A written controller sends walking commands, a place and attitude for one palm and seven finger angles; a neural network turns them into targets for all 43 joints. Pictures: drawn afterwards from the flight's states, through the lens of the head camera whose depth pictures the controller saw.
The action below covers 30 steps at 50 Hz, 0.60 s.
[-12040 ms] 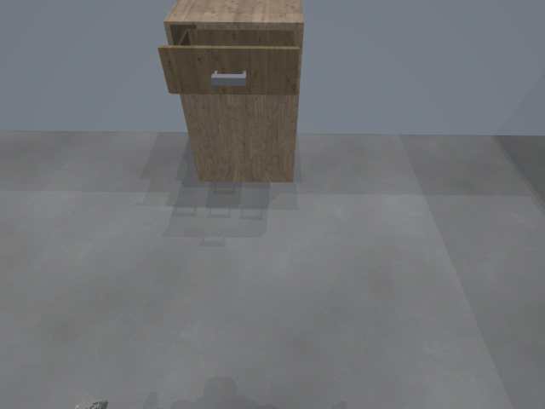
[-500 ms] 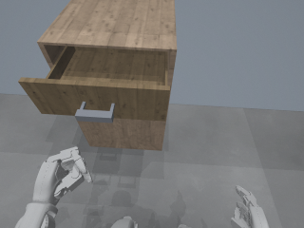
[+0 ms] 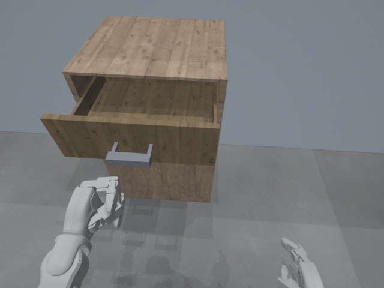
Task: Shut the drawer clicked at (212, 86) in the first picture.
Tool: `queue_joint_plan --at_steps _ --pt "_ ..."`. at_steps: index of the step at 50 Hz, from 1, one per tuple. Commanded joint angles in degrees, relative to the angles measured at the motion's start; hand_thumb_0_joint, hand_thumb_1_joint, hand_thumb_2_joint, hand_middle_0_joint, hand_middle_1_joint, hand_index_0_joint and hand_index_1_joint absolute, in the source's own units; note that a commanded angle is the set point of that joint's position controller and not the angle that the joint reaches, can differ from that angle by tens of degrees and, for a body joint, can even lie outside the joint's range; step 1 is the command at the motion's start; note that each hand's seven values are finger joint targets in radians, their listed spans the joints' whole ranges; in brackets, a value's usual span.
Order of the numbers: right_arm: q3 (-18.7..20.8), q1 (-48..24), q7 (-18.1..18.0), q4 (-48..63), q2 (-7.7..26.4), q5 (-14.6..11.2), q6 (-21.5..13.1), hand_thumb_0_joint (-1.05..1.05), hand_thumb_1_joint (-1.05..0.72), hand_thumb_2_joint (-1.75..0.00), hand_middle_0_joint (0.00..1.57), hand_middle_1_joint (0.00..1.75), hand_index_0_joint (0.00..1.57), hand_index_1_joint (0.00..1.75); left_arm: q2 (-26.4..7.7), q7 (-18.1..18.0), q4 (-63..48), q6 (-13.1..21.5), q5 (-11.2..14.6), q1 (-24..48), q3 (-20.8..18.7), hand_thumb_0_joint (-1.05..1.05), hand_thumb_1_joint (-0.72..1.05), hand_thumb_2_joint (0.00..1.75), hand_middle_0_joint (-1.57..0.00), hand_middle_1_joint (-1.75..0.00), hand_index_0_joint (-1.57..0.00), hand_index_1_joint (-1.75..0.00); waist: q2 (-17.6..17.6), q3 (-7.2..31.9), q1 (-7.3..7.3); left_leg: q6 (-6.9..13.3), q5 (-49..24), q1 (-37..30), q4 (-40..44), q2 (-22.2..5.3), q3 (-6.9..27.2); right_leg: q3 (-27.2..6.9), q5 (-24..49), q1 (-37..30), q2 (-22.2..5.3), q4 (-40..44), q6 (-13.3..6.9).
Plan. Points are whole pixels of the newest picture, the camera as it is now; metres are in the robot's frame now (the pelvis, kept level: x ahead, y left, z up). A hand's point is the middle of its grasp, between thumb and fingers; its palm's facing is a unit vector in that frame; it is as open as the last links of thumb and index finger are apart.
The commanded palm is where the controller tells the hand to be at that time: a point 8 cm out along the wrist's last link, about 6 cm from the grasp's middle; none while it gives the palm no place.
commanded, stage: raise the hand and make a fist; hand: left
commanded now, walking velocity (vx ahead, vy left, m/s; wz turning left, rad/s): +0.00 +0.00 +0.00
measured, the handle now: (131, 153) +0.45 +0.19 -0.02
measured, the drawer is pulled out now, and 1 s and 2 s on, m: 0.20 0.20 0.20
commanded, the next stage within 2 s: bring the fist close to the handle in 0.30 s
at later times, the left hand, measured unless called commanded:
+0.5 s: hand (116, 214) +0.24 +0.16 +0.08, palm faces +0.00 -1.00 -0.06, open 3.2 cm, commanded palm +0.22 +0.21 +0.07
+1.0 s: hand (128, 201) +0.29 +0.16 +0.02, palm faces -0.01 -1.00 -0.04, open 3.2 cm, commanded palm +0.27 +0.21 +0.02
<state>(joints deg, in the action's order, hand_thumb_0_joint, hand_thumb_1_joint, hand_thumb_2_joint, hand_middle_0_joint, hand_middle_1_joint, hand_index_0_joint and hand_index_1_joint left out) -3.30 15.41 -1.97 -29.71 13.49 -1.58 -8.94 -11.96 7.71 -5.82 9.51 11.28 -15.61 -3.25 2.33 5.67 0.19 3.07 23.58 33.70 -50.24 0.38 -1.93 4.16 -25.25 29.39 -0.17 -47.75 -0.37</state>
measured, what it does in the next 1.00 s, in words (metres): stands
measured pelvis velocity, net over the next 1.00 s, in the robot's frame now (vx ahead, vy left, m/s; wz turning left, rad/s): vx -0.01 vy -0.02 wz -0.01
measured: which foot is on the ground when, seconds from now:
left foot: down 0.00-1.00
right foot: down 0.00-1.00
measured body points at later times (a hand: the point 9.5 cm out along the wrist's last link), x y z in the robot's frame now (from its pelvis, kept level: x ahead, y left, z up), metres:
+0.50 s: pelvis +0.00 -0.03 +0.00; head +0.02 -0.04 +0.45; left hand +0.23 +0.21 +0.08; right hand +0.17 -0.26 -0.07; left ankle +0.02 +0.08 -0.70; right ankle -0.01 -0.12 -0.70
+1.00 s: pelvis -0.01 -0.02 -0.02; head +0.05 -0.03 +0.43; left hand +0.28 +0.21 +0.03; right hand +0.13 -0.28 -0.11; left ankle +0.02 +0.08 -0.70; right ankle -0.01 -0.12 -0.70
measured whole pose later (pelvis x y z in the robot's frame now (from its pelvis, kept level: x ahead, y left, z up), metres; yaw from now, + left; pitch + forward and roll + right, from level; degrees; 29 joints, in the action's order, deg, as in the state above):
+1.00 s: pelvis -0.01 -0.02 -0.02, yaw +0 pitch +13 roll -1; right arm -0.7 15.1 -1.6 -33.9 15.1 -1.0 -8.8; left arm -13.5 13.3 18.5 22.6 13.7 -1.8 -10.5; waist 1.6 6.6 1.5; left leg 1.2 25.1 44.5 -56.9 -1.0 -1.5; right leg 4.5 -27.7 41.0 0.9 -56.1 -2.4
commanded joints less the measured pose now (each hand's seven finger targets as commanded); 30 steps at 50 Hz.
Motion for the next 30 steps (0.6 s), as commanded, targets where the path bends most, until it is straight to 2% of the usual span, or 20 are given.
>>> queue_joint_plan --at_steps 1,3,4,8,9,10,11,12,15,16,18,20,22,23,24,25,27,28,30 --pt "3.5 -4.8 -0.2 9.4 7.2 -0.5 -3.5 0.0 -0.9 -0.9 0.2 0.3 0.2 0.3 -5.1 -0.1 -12.9 4.5 1.3 3.6 -4.3 0.0 0.9 0.9 -1.4 -1.6 -1.4 -1.6 0.1 8.2 -0.58 -2.6 -13.6 -10.0 10.3 -1.6 4.8 0.6 12.5 -1.4 1.2 6.4 -1.2" --pt "3.6 -4.6 -0.2 9.2 7.5 -0.4 -3.8 0.0 -0.9 -0.9 0.2 0.3 0.2 0.3 -5.5 -0.2 -13.1 5.6 1.2 4.0 -3.9 0.0 0.9 0.9 -1.4 -1.6 -1.4 -1.6 -1.2 7.6 -0.07 -2.2 -13.3 -9.5 9.9 -1.6 4.6 0.3 12.4 -1.4 1.3 6.7 -1.1" --pt "3.7 -4.7 -0.2 9.0 7.4 -0.4 -4.1 0.0 -0.9 -0.9 0.2 0.3 0.2 0.3 -5.3 -0.2 -13.6 6.1 1.3 5.2 -3.8 0.0 0.9 0.9 -1.4 -1.6 -1.4 -1.6 -0.1 7.5 0.27 -2.1 -12.6 -9.6 9.7 -1.4 4.4 0.0 12.2 -0.8 1.2 7.0 -1.0" --pt "3.9 -4.2 -0.5 7.7 8.0 -0.3 -4.3 0.0 -0.9 -0.9 0.2 0.3 0.2 0.3 -7.6 0.3 -10.8 7.5 1.7 5.8 -6.3 0.0 0.9 0.9 -1.4 -1.6 -1.4 -1.6 -1.7 6.3 0.86 -1.8 -10.4 -7.9 9.1 -1.1 3.8 -0.7 10.7 -0.6 1.2 7.9 -0.8" --pt "3.9 -4.4 -0.6 7.6 8.0 -0.4 -4.4 0.0 -0.9 -0.9 0.2 0.3 0.2 0.3 -7.9 0.6 -9.9 7.7 1.9 6.2 -6.9 0.0 0.9 0.9 -1.4 -1.6 -1.4 -1.6 -1.5 6.1 0.63 -1.8 -9.9 -7.6 9.2 -1.0 3.7 -1.0 10.4 -0.7 1.1 8.1 -0.8" --pt "3.9 -4.6 -0.6 7.6 7.9 -0.4 -4.5 0.0 -0.9 -0.9 0.2 0.3 0.2 0.3 -7.4 1.1 -10.0 7.9 2.2 7.2 -6.4 0.0 0.9 0.9 -1.4 -1.6 -1.4 -1.6 -0.8 6.7 0.82 -1.7 -9.9 -8.0 9.0 -0.8 3.5 -1.3 10.6 -0.9 1.0 8.3 -0.7" --pt "4.2 -4.3 -0.7 7.4 7.9 -0.6 -4.7 0.0 -0.9 -0.9 0.2 0.3 0.2 0.3 -8.4 1.4 -9.7 8.2 2.6 6.6 -8.0 0.0 0.9 0.9 -1.4 -1.6 -1.4 -1.6 -1.4 8.1 0.5 -1.7 -10.4 -8.3 8.8 -0.7 3.2 -1.5 11.2 -1.8 1.0 8.4 -0.7" --pt "4.1 -4.5 -0.8 7.5 7.9 -0.6 -4.9 0.0 -0.9 -0.9 0.2 0.3 0.2 0.3 -7.8 2.0 -10.4 8.5 2.7 6.7 -7.2 0.0 0.9 0.9 -1.4 -1.6 -1.4 -1.6 0.2 9.0 0.49 -1.6 -11.6 -8.9 8.7 -0.6 3.0 -1.6 12.6 -2.3 0.8 8.3 -0.7" --pt "4.2 -4.1 -0.7 7.2 7.7 -0.6 -5.1 0.0 -0.9 -0.9 0.2 0.3 0.2 0.3 -8.5 3.1 -9.4 8.6 3.7 3.7 -8.7 0.0 0.9 0.9 -1.4 -1.6 -1.4 -1.6 -0.9 10.2 -0.11 -1.6 -14.3 -9.2 8.4 -0.6 2.8 -1.9 16.4 -4.3 0.8 8.3 -0.6" --pt "4.1 -4.2 -0.8 7.2 7.8 -0.7 -5.2 0.0 -0.9 -0.9 0.2 0.3 0.2 0.3 -8.2 3.6 -9.0 8.6 4.1 3.3 -8.6 0.0 0.9 0.9 -1.4 -1.6 -1.4 -1.6 -2.1 9.6 0.06 -1.5 -14.3 -8.5 8.2 -0.5 2.6 -2.1 17.0 -4.5 0.7 8.5 -0.3" --pt "4.0 -4.3 -0.7 6.9 7.9 -0.7 -5.4 0.0 -0.9 -0.9 0.2 0.3 0.2 0.3 -8.6 4.3 -8.9 8.7 4.3 3.7 -8.5 0.0 0.9 0.9 -1.4 -1.6 -1.4 -1.6 -1.0 8.4 0.17 -1.4 -14.5 -8.3 8.2 -0.4 2.7 -2.3 17.4 -4.4 0.6 8.7 -0.4" --pt "4.2 -4.3 -0.7 7.1 7.8 -0.7 -5.4 0.0 -0.9 -0.9 0.2 0.3 0.2 0.3 -8.2 4.7 -8.0 8.5 4.7 2.2 -8.8 0.0 0.9 0.9 -1.4 -1.6 -1.4 -1.6 -2.4 7.8 0.08 -1.4 -13.8 -7.8 8.2 -0.3 2.3 -2.5 17.3 -4.3 0.5 9.2 -0.1" --pt "4.1 -4.3 -0.9 6.5 8.1 -0.8 -5.3 0.0 -0.9 -0.9 0.2 0.3 0.2 0.3 -7.8 5.0 -5.1 8.5 4.6 4.9 -8.4 0.0 0.9 0.9 -1.4 -1.6 -1.4 -1.6 -3.0 4.7 1.16 -1.5 -11.6 -6.1 7.8 -0.2 2.5 -2.7 14.6 -1.6 0.5 9.4 0.1" --pt "4.0 -4.1 -1.0 6.1 8.3 -0.5 -5.1 0.0 -0.9 -0.9 0.2 0.3 0.2 0.3 -8.1 5.2 -3.6 8.6 4.6 6.4 -8.3 0.0 0.9 0.9 -1.4 -1.6 -1.4 -1.6 -4.7 3.6 1.53 -1.4 -10.7 -4.9 7.2 -0.1 2.7 -3.2 13.3 -1.0 0.6 9.6 0.1" --pt "4.2 -4.2 -1.1 6.0 8.4 -0.7 -4.9 0.0 -0.9 -0.9 0.2 0.3 0.2 0.3 -8.6 5.4 -2.0 8.9 4.4 7.5 -9.1 0.0 0.9 0.9 -1.4 -1.6 -1.4 -1.6 -5.1 3.6 1.59 -1.4 -9.3 -4.2 6.7 0.0 2.5 -3.9 11.1 -0.1 0.4 9.9 0.3" --pt "4.1 -4.4 -1.1 5.9 8.3 -0.6 -5.0 0.0 -0.9 -0.9 0.2 0.3 0.2 0.3 -7.7 5.7 -2.6 9.6 4.2 10.6 -7.8 0.0 0.9 0.9 -1.4 -1.6 -1.4 -1.6 -3.5 4.7 1.89 -1.3 -9.0 -4.6 6.5 0.1 2.5 -4.0 10.4 0.3 0.3 9.6 0.2" --pt "4.3 -4.3 -1.2 5.5 8.2 -0.6 -5.4 0.0 -0.9 -0.9 0.2 0.3 0.2 0.3 -8.6 5.7 -2.0 10.9 4.1 13.2 -8.6 0.0 0.9 0.9 -1.4 -1.6 -1.4 -1.6 -1.6 7.1 1.69 -1.3 -9.1 -5.1 5.9 0.1 2.5 -4.1 10.2 0.5 0.2 8.8 0.0" --pt "4.1 -4.1 -1.2 5.2 8.3 -0.5 -5.3 0.0 -0.9 -0.9 0.2 0.3 0.2 0.3 -9.2 5.6 -1.2 11.4 3.9 15.0 -8.6 0.0 0.9 0.9 -1.4 -1.6 -1.4 -1.6 -1.8 6.6 2.0 -1.2 -8.7 -4.6 5.6 0.0 2.8 -4.1 9.5 1.2 0.4 8.4 0.0" --pt "4.3 -4.1 -1.2 4.9 8.1 -0.4 -5.4 0.0 -0.9 -0.9 0.2 0.3 0.2 0.3 -8.7 5.6 0.0 12.6 3.6 17.1 -8.2 0.0 0.9 0.9 -1.4 -1.6 -1.4 -1.6 -0.6 9.5 1.71 -1.2 -9.6 -5.2 5.0 -0.1 2.8 -4.1 10.7 1.0 0.4 7.3 -0.1"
